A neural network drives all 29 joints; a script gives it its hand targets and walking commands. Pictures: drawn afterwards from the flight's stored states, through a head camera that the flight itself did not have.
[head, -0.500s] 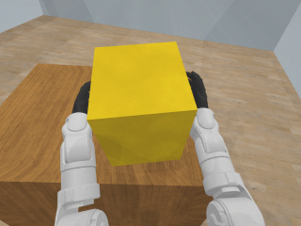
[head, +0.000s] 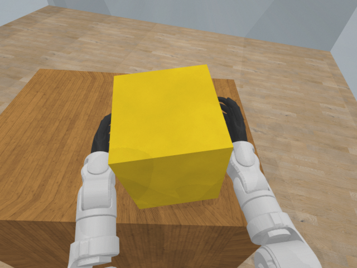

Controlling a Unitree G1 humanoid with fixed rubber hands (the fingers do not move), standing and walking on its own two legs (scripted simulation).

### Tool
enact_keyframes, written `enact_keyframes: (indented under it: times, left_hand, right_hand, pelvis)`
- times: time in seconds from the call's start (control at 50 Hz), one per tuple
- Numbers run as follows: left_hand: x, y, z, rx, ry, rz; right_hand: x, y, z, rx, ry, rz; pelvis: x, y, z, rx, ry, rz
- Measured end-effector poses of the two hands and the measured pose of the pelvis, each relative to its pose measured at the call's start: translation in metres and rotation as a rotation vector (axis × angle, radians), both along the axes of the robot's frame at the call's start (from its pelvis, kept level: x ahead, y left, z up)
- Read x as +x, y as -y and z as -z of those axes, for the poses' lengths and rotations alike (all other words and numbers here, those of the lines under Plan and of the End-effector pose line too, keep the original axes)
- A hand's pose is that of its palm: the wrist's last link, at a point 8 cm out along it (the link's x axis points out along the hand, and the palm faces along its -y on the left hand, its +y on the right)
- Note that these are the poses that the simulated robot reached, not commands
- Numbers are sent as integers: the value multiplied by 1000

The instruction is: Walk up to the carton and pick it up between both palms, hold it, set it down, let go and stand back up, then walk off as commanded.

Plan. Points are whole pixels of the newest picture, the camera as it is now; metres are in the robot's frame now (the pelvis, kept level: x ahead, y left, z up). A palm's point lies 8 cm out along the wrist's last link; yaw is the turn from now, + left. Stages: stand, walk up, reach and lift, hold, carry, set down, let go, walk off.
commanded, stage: set down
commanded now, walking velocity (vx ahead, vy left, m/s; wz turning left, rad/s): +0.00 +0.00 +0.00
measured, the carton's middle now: (170, 142) +0.38 +0.01 +0.09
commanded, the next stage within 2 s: none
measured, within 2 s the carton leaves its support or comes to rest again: neither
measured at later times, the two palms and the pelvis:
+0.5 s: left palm (107, 161) +0.35 +0.15 +0.07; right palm (232, 139) +0.37 -0.14 +0.10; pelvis -0.02 -0.01 +0.00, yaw -1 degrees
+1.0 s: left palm (111, 165) +0.37 +0.15 +0.03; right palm (225, 139) +0.40 -0.14 +0.07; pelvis +0.01 -0.01 +0.00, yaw -3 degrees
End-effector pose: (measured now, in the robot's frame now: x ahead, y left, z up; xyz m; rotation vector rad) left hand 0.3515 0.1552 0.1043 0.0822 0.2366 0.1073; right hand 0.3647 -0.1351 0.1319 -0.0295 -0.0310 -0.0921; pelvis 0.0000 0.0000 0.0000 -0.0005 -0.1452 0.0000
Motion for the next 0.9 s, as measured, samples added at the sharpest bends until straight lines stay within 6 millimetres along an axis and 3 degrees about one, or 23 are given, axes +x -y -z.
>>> enact_keyframes:
  times: [0.28,0.46,0.7,0.9]
  left_hand:
    - [-11,-4,22,-10,-53,-51]
    - [-6,3,34,-12,-73,-47]
    - [9,16,47,-40,-89,-35]
    - [13,10,69,-46,-120,-64]
  right_hand:
    - [4,-6,19,-31,-58,-43]
    - [8,1,29,-22,-91,-42]
    - [22,13,32,-23,-118,-37]
    - [35,5,51,-35,-155,-64]
  pelvis:
    - [-10,0,-1,-6,-49,21]
    - [-16,6,-1,-1,-108,22]
    - [-8,13,-1,9,-132,35]
    - [4,10,-1,8,-164,45]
